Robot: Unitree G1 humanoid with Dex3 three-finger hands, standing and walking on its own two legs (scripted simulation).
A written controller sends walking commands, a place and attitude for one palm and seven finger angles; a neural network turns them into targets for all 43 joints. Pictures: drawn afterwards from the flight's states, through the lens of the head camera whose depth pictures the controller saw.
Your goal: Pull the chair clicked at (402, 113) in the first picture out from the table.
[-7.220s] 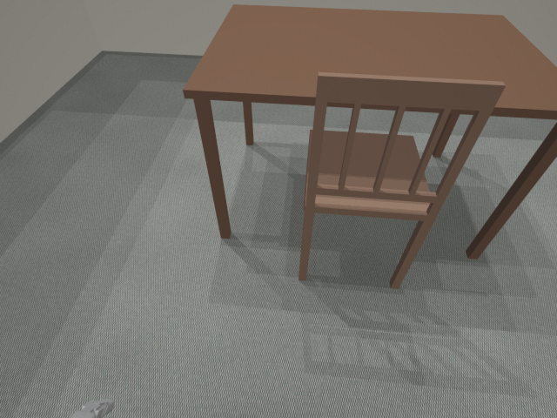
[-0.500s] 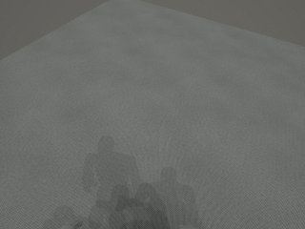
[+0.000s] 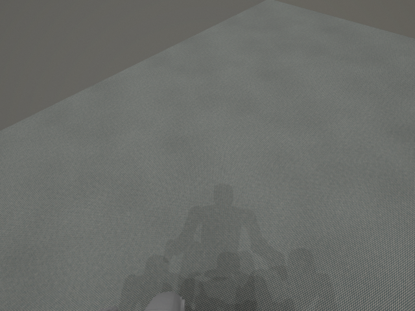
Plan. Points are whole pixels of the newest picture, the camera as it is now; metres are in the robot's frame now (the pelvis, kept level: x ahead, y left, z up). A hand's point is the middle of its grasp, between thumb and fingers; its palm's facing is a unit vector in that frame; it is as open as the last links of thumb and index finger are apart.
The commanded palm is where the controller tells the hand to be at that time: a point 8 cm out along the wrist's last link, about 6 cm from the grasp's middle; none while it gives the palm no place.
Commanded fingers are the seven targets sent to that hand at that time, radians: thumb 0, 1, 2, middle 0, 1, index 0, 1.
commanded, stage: turn to face it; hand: left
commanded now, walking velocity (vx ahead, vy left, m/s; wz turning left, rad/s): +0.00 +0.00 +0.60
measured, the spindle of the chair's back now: out of the picture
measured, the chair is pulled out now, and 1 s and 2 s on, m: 0.00 0.00 0.00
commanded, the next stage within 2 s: none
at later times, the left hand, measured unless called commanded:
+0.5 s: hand out of the picture +0.00 +0.27 -0.17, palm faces +0.34 -0.91 -0.25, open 7.4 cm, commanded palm none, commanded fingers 0.00 0.90 0.90 -0.20 -0.30 -0.20 -0.30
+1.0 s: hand out of the picture -0.04 +0.21 -0.15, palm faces +0.56 -0.78 -0.27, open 7.4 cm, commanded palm none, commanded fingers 0.00 0.90 0.90 -0.20 -0.30 -0.20 -0.30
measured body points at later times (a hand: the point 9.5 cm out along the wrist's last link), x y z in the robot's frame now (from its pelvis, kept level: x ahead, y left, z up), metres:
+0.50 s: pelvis +0.00 +0.04 +0.00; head +0.03 +0.07 +0.44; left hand -0.02 +0.32 -0.15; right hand +0.19 -0.15 -0.13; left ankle -0.01 +0.15 -0.74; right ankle +0.05 -0.12 -0.67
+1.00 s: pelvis +0.01 +0.00 +0.00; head +0.05 +0.00 +0.44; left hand -0.06 +0.25 -0.13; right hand +0.20 -0.19 -0.16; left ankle -0.08 +0.13 -0.68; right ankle +0.06 -0.10 -0.74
